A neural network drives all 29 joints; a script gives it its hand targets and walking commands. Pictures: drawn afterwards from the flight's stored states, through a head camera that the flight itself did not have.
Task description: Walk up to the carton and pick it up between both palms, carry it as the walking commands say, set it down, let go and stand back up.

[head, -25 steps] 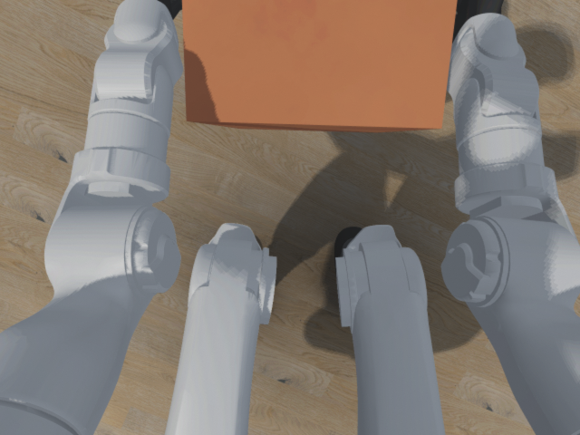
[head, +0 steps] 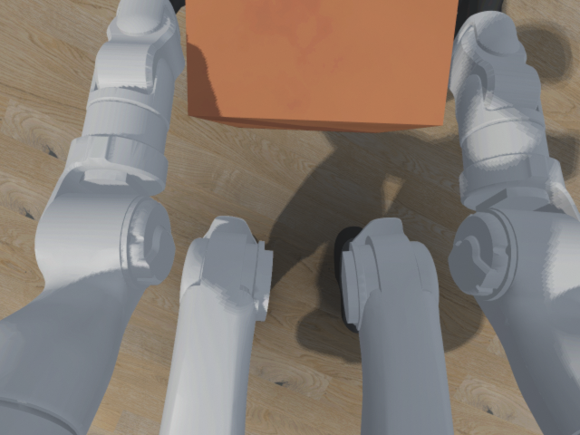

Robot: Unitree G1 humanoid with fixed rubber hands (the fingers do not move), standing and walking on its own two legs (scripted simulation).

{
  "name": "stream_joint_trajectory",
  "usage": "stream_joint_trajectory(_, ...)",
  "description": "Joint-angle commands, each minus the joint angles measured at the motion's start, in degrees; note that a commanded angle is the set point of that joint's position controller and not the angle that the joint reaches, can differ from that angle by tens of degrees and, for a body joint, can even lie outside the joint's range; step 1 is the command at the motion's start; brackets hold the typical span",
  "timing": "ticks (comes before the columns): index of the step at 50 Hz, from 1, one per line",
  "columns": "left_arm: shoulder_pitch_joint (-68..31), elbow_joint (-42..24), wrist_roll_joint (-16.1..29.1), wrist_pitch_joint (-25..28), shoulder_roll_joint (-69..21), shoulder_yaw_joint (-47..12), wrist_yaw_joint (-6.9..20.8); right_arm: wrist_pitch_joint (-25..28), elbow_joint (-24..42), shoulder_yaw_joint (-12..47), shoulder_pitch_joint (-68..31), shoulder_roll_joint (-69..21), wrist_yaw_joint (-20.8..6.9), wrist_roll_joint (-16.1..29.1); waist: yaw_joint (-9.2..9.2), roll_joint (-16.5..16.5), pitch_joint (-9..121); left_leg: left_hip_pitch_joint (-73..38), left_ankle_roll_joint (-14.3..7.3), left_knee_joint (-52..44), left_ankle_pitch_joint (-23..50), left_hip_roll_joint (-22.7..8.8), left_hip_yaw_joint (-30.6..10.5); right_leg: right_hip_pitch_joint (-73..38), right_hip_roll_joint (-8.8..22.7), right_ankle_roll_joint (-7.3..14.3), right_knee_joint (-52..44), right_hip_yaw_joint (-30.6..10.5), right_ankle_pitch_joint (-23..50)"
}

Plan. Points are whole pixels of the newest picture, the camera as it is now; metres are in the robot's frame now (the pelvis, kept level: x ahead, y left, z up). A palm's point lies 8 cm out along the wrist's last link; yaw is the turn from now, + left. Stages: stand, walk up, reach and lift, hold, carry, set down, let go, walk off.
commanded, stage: set down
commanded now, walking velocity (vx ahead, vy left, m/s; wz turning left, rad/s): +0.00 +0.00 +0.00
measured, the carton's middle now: (314, 40) +0.53 -0.01 -0.23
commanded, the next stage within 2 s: none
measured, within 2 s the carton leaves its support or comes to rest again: rests again in 0.10 s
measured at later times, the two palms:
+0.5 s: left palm (162, 1) +0.55 +0.15 -0.16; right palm (468, 26) +0.53 -0.18 -0.17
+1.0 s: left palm (161, 1) +0.55 +0.15 -0.17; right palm (470, 26) +0.53 -0.18 -0.17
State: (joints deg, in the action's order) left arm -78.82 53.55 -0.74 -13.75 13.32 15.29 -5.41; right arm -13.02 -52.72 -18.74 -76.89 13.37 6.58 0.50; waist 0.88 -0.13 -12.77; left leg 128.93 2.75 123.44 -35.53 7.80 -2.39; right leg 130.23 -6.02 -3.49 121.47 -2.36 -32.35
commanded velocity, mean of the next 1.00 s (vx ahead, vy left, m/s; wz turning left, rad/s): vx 0.00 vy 0.00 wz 0.00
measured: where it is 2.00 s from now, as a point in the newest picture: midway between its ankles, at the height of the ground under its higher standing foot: (294, 300)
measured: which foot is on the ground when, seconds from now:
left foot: down 0.00-1.00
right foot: down 0.00-1.00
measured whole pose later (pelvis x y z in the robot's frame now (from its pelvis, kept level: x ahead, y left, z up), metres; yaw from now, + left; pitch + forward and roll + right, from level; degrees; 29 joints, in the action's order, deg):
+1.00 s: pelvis -0.01 +0.00 -0.02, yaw +0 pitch +36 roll -1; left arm -83.2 54.6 -5.5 -12.4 13.6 20.2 0.1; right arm -12.5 -55.4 -21.1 -80.6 15.8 1.7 -1.2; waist 0.8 -0.3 -20.7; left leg 127.4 1.4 126.9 -35.1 5.5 -1.1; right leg 128.5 -4.2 -2.5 125.0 -1.2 -32.2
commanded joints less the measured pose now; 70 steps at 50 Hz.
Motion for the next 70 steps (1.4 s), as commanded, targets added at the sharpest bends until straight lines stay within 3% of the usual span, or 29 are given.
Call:
stream_joint_trajectory(1, -35.72, -8.42, 5.99, 2.27, -51.28, -20.36, 14.54, 1.99, 9.35, 21.1, -39.19, -49.89, -15.72, 6.04, 1.07, 2.07, 69.13, -31.05, -2.19, -9.55, 22.76, -0.5, 5.3, -34.44, -0.95, 2.39, -6.4, 6.71, 21.38)
stream_joint_trajectory(7, -35.68, -7.66, 6.45, 2.72, -50.85, -20.53, 14.61, 2.61, 9.03, 21.07, -39.54, -49.06, -15.49, 6.14, 1.59, 2.12, 67.85, -30.65, -2.24, -8.94, 23.24, -0.51, 4.97, -34.39, -0.74, 2.42, -5.74, 6.54, 22.1)
stream_joint_trajectory(15, -33.42, -5.12, 5.43, 3.01, -50.26, -19.34, 14.85, 3.07, 7.94, 21.1, -38.91, -48.89, -15.8, 6.16, 0.95, 1.44, 63.33, -28.4, -2.51, -8.35, 23.03, -0.63, 4.71, -32.99, -0.63, 2.35, -5.0, 6.17, 22.18)
stream_joint_trajectory(35, -30.13, 0.76, 0.37, 1.59, -46.88, -13.84, 16.82, 2.26, 3.06, 17.51, -37.07, -45.64, -17.41, 3.73, -0.67, 0.94, 48.37, -22.64, -3.46, -8.34, 14.36, -1.44, 4.39, -26.88, -0.18, 2.44, -4.99, 5.07, 12.91)
stream_joint_trajectory(52, -28.31, 2.61, -1.68, 0.9, -41.55, -11.36, 16.87, 1.63, 0.85, 14.28, -34.91, -39.9, -17.92, 2.07, -0.34, 1.5, 43.12, -25.29, -3.51, -7.96, 11.16, -1.85, 3.76, -24.36, 0.54, 2.32, -4.73, 5.69, 7.97)
stream_joint_trajectory(58, -26.87, 3.44, -2.09, 1.87, -34.11, -9.6, 14.98, 2.48, -0.54, 11.88, -32.98, -32.86, -16.05, 1.24, -0.1, 1.28, 44.12, -26.9, -3.06, -7.79, 11.49, -2.06, 4.02, -26.46, 0.89, 1.94, -4.65, 6.14, 8.39)
stream_joint_trajectory(62, -24.09, 4.54, -2.49, 2.96, -24.24, -6.95, 12.41, 3.68, -1.65, 8.72, -29.28, -23.05, -13.17, 0.21, 0.31, 1.42, 45.47, -27.94, -2.44, -7.69, 12.04, -2.36, 4.45, -28.93, 1.27, 1.53, -4.76, 6.31, 9.45)
stream_joint_trajectory(66, -20.64, 5.9, -2.53, 5.36, -3.76, -2.29, 6.66, 5.99, -3.49, 4.56, -23.75, -3.9, -7.37, -0.07, 0.09, 1.17, 48.89, -30.08, -1.68, -7.9, 13.31, -3.09, 4.71, -32.29, 1.93, 0.97, -5.1, 6.27, 11.27)
stream_joint_trajectory(68, -20.13, 5.56, -0.39, 7.12, 7.73, -1.81, 3.14, 7.51, -4.38, 3.58, -21.15, 6.49, -3.78, 1.32, 0.33, 1.18, 52.55, -31.73, -1.22, -7.79, 15.5, -3.47, 4.44, -34.14, 2.38, 0.85, -4.95, 5.89, 13.75)
stream_joint_trajectory(70, -22.23, 3.85, 2.95, 8.68, 13.23, -3.21, 0.72, 8.86, -4.02, 4.34, -21.79, 10.94, -1.34, 3.85, 0.59, 1.52, 58.78, -34.05, -0.79, -7.22, 19.47, -3.76, 3.91, -36.81, 2.68, 0.81, -4.12, 5.11, 18.28)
